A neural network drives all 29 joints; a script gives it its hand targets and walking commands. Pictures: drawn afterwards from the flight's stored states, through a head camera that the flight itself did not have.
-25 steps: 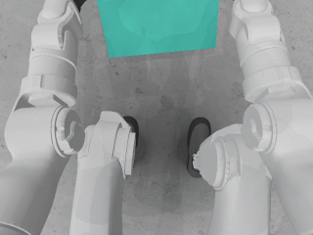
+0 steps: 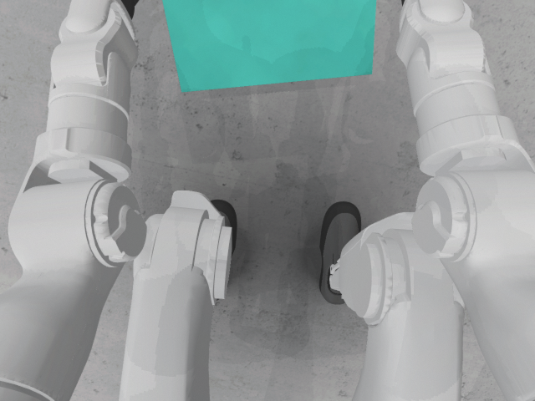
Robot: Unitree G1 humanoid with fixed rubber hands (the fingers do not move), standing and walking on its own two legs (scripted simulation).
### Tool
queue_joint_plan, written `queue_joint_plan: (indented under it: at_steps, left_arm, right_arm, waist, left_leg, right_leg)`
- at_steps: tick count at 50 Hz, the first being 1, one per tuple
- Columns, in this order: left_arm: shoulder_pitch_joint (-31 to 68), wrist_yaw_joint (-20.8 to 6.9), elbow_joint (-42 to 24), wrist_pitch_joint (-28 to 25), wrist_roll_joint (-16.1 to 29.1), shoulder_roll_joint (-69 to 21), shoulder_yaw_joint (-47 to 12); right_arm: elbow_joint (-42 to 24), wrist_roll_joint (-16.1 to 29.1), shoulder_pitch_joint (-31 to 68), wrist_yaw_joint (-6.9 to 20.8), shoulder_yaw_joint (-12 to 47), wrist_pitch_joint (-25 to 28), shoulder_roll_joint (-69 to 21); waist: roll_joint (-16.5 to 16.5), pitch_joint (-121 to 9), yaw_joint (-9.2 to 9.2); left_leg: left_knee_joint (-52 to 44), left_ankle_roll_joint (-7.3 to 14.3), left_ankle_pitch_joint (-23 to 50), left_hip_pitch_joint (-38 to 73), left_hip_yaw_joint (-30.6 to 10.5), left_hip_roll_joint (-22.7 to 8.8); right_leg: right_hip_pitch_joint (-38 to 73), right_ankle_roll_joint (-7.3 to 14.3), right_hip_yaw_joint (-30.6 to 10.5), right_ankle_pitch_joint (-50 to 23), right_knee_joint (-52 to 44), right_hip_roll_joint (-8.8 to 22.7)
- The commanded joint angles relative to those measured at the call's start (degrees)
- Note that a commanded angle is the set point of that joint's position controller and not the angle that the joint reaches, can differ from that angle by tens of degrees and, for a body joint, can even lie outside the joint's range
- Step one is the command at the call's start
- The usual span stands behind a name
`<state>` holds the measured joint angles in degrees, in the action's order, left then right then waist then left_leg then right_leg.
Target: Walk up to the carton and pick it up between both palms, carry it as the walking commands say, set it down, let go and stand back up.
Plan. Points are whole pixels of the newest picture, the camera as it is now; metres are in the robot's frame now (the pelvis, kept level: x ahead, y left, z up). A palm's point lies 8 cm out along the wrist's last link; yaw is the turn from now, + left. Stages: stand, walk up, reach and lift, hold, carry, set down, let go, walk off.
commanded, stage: set down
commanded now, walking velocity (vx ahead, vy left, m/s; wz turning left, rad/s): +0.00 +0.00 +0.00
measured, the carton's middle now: (269, 12) +0.54 +0.03 -0.26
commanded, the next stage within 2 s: none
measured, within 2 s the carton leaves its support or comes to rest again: rests again in 0.78 s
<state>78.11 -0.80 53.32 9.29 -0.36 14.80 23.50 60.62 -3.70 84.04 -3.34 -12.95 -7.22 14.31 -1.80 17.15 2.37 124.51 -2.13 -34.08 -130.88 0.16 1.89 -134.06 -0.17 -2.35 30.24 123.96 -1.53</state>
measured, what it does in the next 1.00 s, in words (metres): stands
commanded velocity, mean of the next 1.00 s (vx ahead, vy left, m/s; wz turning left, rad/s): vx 0.00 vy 0.00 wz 0.00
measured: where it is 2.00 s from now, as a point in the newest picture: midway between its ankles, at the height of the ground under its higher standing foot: (275, 267)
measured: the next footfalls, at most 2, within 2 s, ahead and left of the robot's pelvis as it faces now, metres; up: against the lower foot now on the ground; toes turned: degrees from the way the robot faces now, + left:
none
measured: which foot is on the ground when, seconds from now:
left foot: down 0.00-1.00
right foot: down 0.00-1.00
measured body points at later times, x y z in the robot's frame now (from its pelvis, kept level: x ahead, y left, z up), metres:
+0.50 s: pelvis +0.01 +0.00 +0.00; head +0.38 +0.00 +0.24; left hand +0.55 +0.20 -0.18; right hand +0.57 -0.13 -0.19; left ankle +0.11 +0.12 -0.34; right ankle +0.11 -0.12 -0.34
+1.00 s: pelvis +0.01 +0.00 +0.00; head +0.38 +0.00 +0.24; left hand +0.51 +0.21 -0.21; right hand +0.55 -0.15 -0.21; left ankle +0.11 +0.12 -0.34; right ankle +0.11 -0.12 -0.34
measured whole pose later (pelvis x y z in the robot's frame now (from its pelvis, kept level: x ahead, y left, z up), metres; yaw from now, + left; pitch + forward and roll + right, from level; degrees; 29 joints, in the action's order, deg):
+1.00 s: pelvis +0.01 +0.00 +0.00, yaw +0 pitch +40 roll +3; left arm 74.5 5.7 63.6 0.4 5.6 16.8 16.5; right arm 68.0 1.9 81.7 -4.9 -8.4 -1.7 17.1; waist -1.8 17.2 2.4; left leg 125.8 -2.1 -35.2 -130.9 0.2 2.0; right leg -134.1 -0.4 -2.3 31.5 125.4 -1.4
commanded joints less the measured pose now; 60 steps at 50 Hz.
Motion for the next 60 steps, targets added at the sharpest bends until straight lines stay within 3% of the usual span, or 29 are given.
queue_joint_plan:
  at_steps: [1, 6, 12, 16, 18, 24, 26, 27, 28, 30, 31, 32, 33, 34, 35, 39, 40, 42, 43, 45, 46, 48, 49, 50, 56, 57, 58, 59, 60]
  left_arm:
    - [13.19, -12.16, 5.61, 1.82, -1.85, -48.09, -14.88]
    - [14.16, -12.03, 4.11, 1.55, -2.21, -46.54, -15.23]
    - [14.28, -11.67, 4.8, 0.8, -2.11, -45.41, -14.36]
    - [12.8, -11.56, 5.46, 0.54, -2.37, -44.45, -14.29]
    - [10.35, -11.41, 7.05, 0.77, -2.63, -43.43, -14.2]
    - [9.29, -10.23, 8.63, -0.13, -2.59, -40.2, -13.21]
    - [8.17, -9.43, 9.09, -0.71, -3.05, -36.96, -12.18]
    - [9.08, -8.46, 8.38, -1.04, -2.9, -33.52, -11.29]
    - [7.02, -7.83, 8.62, -1.55, -3.76, -31.58, -10.79]
    - [6.5, -6.38, 8.06, -2.61, -3.73, -26.78, -9.51]
    - [4.94, -5.12, 9.58, -3.07, -3.58, -23.28, -8.95]
    - [2.68, -3.21, 8.88, -4.37, -3.94, -17.65, -6.85]
    - [0.7, -1.53, 10.36, -5.15, -3.67, -11.1, -5.33]
    - [-1.47, -0.15, 12.41, -5.78, -2.02, -7.99, -5.4]
    - [-1.96, 1.62, 11.35, -6.92, -1.2, -2.92, -4.9]
    - [6.51, 6.36, 1.01, -11.49, 5.53, 6.18, -9.02]
    - [5.69, 6.84, 4.3, -11.91, 5.98, 8.1, -9.34]
    - [4.65, 6.63, 7.03, -11.7, 9.03, 7.92, -11.93]
    - [4.99, 6.63, 6.43, -11.61, 9.13, 8.97, -11.0]
    - [5.42, 6.51, 7.77, -11.48, 9.33, 9.61, -12.15]
    - [5.76, 6.76, 6.91, -11.74, 8.69, 10.63, -11.17]
    - [6.34, 6.81, 6.49, -11.61, 9.28, 12.08, -10.21]
    - [5.11, 6.58, 8.23, -11.48, 9.02, 11.21, -10.45]
    - [5.1, 6.28, 7.75, -11.64, 9.91, 11.69, -10.72]
    - [5.09, 6.2, 6.83, -11.97, 7.38, 15.98, -7.82]
    - [5.96, 6.29, 6.38, -11.99, 8.51, 15.76, -7.51]
    - [7.56, 6.32, 5.05, -12.11, 8.5, 16.46, -8.14]
    - [5.5, 5.85, 7.22, -11.74, 9.51, 15.5, -8.02]
    - [6.15, 5.7, 6.56, -11.56, 10.47, 14.94, -9.62]
  right_arm:
    - [6.47, 3.48, 11.41, 14.63, 10.82, -1.51, -42.09]
    - [9.53, 1.97, 7.33, 14.5, 8.89, -1.93, -42.25]
    - [7.38, 3.08, 9.36, 14.16, 10.74, -1.21, -41.42]
    - [8.99, 2.54, 7.15, 14.01, 9.89, -1.18, -40.74]
    - [7.81, 2.89, 7.8, 13.78, 10.82, -0.88, -39.85]
    - [8.84, 2.3, 6.81, 12.65, 9.11, 0.08, -34.54]
    - [9.05, 2.59, 5.95, 11.84, 8.48, 0.52, -31.32]
    - [11.57, 1.85, 4.79, 11.0, 7.21, 0.35, -27.72]
    - [11.1, 2.11, 4.25, 10.76, 7.05, 0.67, -27.47]
    - [9.6, 2.95, 4.32, 9.53, 7.3, 1.41, -23.52]
    - [10.89, 2.24, 2.88, 8.15, 5.53, 2.28, -17.05]
    - [9.02, 3.25, 2.24, 6.67, 6.23, 2.94, -12.68]
    - [8.54, 3.67, 1.67, 4.98, 6.0, 3.66, -6.41]
    - [9.14, 3.07, 0.18, 3.04, 4.73, 4.28, -0.14]
    - [7.22, 5.36, 0.41, 1.51, 6.79, 4.91, 2.36]
    - [-0.42, 10.48, 5.93, -2.51, 9.05, 8.0, 8.66]
    - [-0.73, 11.31, 6.88, -3.01, 10.72, 8.17, 9.52]
    - [4.05, 12.69, 5.45, -2.92, 11.01, 7.67, 10.3]
    - [3.24, 12.03, 5.93, -3.02, 11.09, 7.79, 10.99]
    - [6.74, 12.5, 5.02, -2.84, 9.89, 7.22, 12.16]
    - [6.05, 14.24, 4.88, -2.68, 11.23, 7.08, 10.48]
    - [3.99, 12.24, 7.65, -2.81, 9.77, 7.47, 14.97]
    - [2.81, 14.24, 7.83, -2.42, 12.36, 7.68, 12.72]
    - [3.66, 13.71, 7.11, -2.42, 11.03, 7.78, 13.58]
    - [0.7, 15.42, 9.42, -1.67, 11.57, 7.82, 14.22]
    - [2.7, 15.67, 8.47, -1.36, 11.67, 7.55, 14.15]
    - [1.07, 15.57, 10.19, -1.42, 11.06, 7.57, 15.34]
    - [-0.36, 16.02, 10.7, -1.49, 12.61, 7.77, 15.43]
    - [0.37, 16.46, 9.84, -1.34, 12.94, 7.73, 15.65]
  waist:
    - [1.65, -48.77, 3.15]
    - [2.86, -47.85, 1.8]
    - [1.71, -49.52, 3.86]
    - [0.84, -48.48, 2.11]
    - [1.37, -47.72, 3.62]
    - [2.7, -46.54, 1.87]
    - [2.55, -47.42, 3.57]
    - [2.6, -46.88, 2.23]
    - [3.17, -46.37, 4.2]
    - [1.91, -48.15, 4.87]
    - [3.0, -47.81, 3.16]
    - [2.12, -49.9, 5.71]
    - [0.37, -49.67, 5.58]
    - [1.38, -51.15, 3.25]
    - [0.64, -53.83, 5.58]
    - [1.92, -65.71, 5.55]
    - [1.45, -66.53, 7.0]
    - [1.94, -63.81, 4.48]
    - [-0.42, -63.31, 4.67]
    - [2.72, -60.12, 4.74]
    - [3.15, -60.15, 6.67]
    - [0.06, -60.73, 5.67]
    - [1.17, -60.92, 7.26]
    - [0.3, -61.16, 5.83]
    - [1.25, -60.9, 9.86]
    - [-0.43, -60.36, 9.21]
    - [1.79, -61.41, 8.78]
    - [-1.59, -62.19, 8.65]
    - [0.18, -62.54, 7.45]
  left_leg:
    - [-8.8, 0.13, 16.01, 19.5, 3.03, 4.46]
    - [-9.44, -0.12, 14.98, 19.55, 3.02, 4.57]
    - [-8.3, -0.04, 16.02, 19.52, 3.23, 4.3]
    - [-8.07, -0.12, 16.4, 19.77, 3.09, 3.95]
    - [-8.28, -0.1, 16.7, 19.63, 2.72, 4.05]
    - [-8.56, -0.57, 16.01, 20.49, 2.61, 3.8]
    - [-8.21, -0.85, 16.47, 21.09, 2.94, 3.5]
    - [-8.43, -1.17, 15.56, 20.67, 2.54, 3.05]
    - [-8.98, -1.0, 15.74, 20.64, 3.08, 3.23]
    - [-8.55, -0.82, 16.84, 22.36, 3.0, 2.87]
    - [-8.69, -1.69, 18.12, 23.18, 2.45, 2.71]
    - [-8.39, -1.63, 19.37, 24.36, 3.18, 2.73]
    - [-8.38, -1.53, 19.55, 23.36, 2.6, 2.3]
    - [-8.32, -1.86, 19.0, 24.47, 2.43, 2.17]
    - [-7.89, -1.66, 20.97, 24.63, 2.37, 2.03]
    - [-6.1, -2.2, 30.89, 30.38, 1.4, 2.0]
    - [-5.46, -1.91, 31.35, 29.75, 1.68, 1.77]
    - [-6.22, -1.71, 28.42, 27.86, 1.48, 1.46]
    - [-6.55, -1.45, 27.98, 27.12, 0.93, 1.36]
    - [-7.63, -1.7, 24.59, 25.41, 1.52, 0.95]
    - [-7.29, -1.45, 25.63, 27.36, 1.58, 0.78]
    - [-7.05, -1.52, 25.83, 25.75, 1.05, 0.63]
    - [-6.88, -1.23, 25.3, 25.62, 2.12, 0.58]
    - [-6.39, -1.25, 26.13, 24.96, 1.66, 0.62]
    - [-6.78, -0.69, 26.02, 25.12, 1.84, 0.02]
    - [-6.53, -0.75, 25.85, 23.53, 1.94, -0.41]
    - [-6.23, -0.96, 26.62, 25.99, 1.96, -0.24]
    - [-6.13, -0.57, 25.23, 25.07, 2.32, -0.38]
    - [-5.93, -0.66, 25.74, 25.64, 2.39, -0.41]
  right_leg:
    - [23.73, 1.3, 3.9, -11.07, -4.94, -4.32]
    - [23.89, 1.62, 4.17, -11.43, -4.63, -4.52]
    - [25.38, 1.15, 3.23, -12.07, -4.57, -4.45]
    - [25.09, 0.63, 3.84, -12.61, -4.73, -4.51]
    - [25.45, 0.99, 3.36, -12.9, -4.41, -4.03]
    - [24.78, 0.99, 3.65, -12.14, -4.44, -3.87]
    - [25.26, 0.82, 3.23, -11.73, -4.63, -3.6]
    - [25.12, 0.73, 3.59, -11.51, -4.43, -3.05]
    - [25.28, 0.78, 3.32, -11.23, -4.82, -3.61]
    - [27.18, 0.28, 2.82, -12.26, -4.94, -3.4]
    - [26.47, 0.08, 3.66, -13.09, -4.42, -2.97]
    - [29.01, -0.12, 2.88, -13.53, -4.72, -2.65]
    - [29.2, -0.97, 3.41, -14.48, -4.14, -2.28]
    - [31.72, -1.07, 3.3, -14.22, -4.44, -1.64]
    - [34.01, -1.31, 2.58, -16.67, -4.14, -1.35]
    - [37.92, -0.86, 1.11, -25.97, -2.12, -0.86]
    - [39.26, -0.97, 0.36, -27.29, -1.89, -0.61]
    - [38.76, -1.0, 0.67, -24.86, -2.34, -0.17]
    - [38.25, -1.33, 1.03, -24.86, -1.87, -0.08]
    - [36.01, -0.7, 0.57, -21.05, -2.95, 0.18]
    - [34.91, -0.75, 0.17, -20.72, -2.92, 0.0]
    - [34.92, -1.05, 0.85, -21.04, -2.5, 0.42]
    - [35.96, -0.86, 0.53, -21.0, -3.2, 0.12]
    - [36.53, -0.93, 0.6, -22.15, -2.46, 0.32]
    - [35.49, -1.42, 0.43, -21.71, -2.04, 0.11]
    - [36.59, -1.34, 0.22, -22.22, -2.01, 0.49]
    - [34.85, -1.03, 0.57, -21.28, -1.56, 0.37]
    - [38.38, -1.39, 0.58, -21.24, -2.49, 0.6]
    - [38.82, -1.03, 0.75, -22.38, -1.83, 0.93]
